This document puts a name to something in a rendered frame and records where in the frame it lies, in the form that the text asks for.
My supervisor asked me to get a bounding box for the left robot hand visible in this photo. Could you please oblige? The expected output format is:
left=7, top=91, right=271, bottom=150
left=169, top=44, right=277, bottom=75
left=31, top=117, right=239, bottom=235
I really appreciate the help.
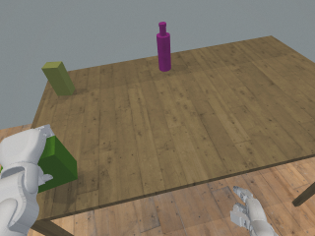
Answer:
left=0, top=124, right=55, bottom=186

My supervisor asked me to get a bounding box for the robot left forearm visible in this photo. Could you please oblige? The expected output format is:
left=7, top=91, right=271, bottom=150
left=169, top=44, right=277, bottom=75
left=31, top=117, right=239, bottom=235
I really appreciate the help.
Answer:
left=0, top=162, right=39, bottom=236

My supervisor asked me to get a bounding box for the right robot hand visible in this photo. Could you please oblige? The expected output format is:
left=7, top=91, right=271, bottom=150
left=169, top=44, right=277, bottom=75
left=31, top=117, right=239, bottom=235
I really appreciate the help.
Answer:
left=229, top=186, right=268, bottom=230

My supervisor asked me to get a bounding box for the robot right forearm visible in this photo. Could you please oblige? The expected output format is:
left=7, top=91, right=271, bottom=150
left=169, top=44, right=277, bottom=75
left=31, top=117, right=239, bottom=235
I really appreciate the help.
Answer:
left=249, top=219, right=279, bottom=236

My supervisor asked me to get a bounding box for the table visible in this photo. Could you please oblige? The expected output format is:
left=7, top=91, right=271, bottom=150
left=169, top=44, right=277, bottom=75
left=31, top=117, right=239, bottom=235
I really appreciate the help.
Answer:
left=31, top=35, right=315, bottom=236

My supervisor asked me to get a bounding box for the sponge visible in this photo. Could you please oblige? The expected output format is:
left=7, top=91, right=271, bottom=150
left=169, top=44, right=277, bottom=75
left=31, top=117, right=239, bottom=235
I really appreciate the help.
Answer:
left=0, top=136, right=78, bottom=193

